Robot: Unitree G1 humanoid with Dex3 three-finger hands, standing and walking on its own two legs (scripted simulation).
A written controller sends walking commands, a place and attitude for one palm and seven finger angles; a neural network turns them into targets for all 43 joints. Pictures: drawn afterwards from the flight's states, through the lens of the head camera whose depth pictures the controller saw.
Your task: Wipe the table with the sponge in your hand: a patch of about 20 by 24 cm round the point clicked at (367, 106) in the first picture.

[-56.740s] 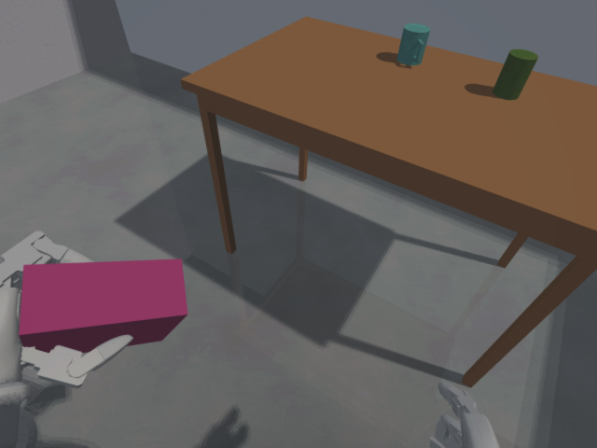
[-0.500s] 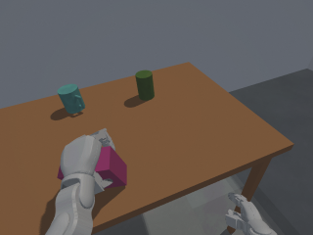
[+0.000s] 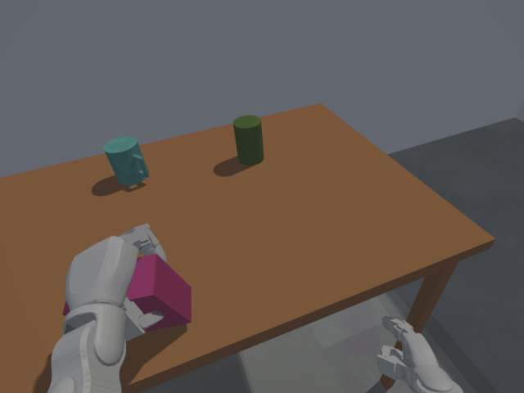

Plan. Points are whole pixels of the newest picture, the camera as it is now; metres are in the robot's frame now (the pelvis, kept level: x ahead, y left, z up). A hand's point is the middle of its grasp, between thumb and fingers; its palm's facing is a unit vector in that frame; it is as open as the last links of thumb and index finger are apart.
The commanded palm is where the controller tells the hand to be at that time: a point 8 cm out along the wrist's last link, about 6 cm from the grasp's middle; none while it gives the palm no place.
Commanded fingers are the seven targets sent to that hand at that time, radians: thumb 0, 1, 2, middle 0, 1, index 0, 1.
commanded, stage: wipe forward along the middle lane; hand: left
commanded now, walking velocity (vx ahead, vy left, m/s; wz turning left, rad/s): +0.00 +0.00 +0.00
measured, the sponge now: (143, 303) +0.22 +0.22 +0.06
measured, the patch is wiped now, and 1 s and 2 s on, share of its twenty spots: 0.85 0.90 0.90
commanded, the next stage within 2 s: slide back across to the first lane in 1.60 s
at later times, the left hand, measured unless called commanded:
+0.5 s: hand (137, 267) +0.25 +0.23 +0.11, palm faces +0.14 -0.20 -0.97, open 9.8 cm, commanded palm +0.21 +0.24 +0.14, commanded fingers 0.00 0.10 1.30 -1.20 -1.60 -1.20 -1.60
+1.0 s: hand (138, 240) +0.30 +0.25 +0.11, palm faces +0.02 -0.09 -1.00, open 10.0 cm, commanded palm +0.26 +0.27 +0.14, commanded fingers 0.00 0.10 1.30 -1.20 -1.60 -1.20 -1.60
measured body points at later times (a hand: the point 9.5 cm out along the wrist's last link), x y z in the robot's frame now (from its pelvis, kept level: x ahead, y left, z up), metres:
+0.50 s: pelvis -0.01 -0.01 +0.00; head -0.05 -0.06 +0.45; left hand +0.23 +0.23 +0.16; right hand +0.24 -0.21 -0.08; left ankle -0.02 +0.11 -0.74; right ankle +0.04 -0.09 -0.74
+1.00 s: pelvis -0.02 -0.03 +0.00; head -0.05 -0.07 +0.45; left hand +0.29 +0.25 +0.17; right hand +0.21 -0.25 -0.09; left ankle -0.02 +0.11 -0.74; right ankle +0.04 -0.09 -0.74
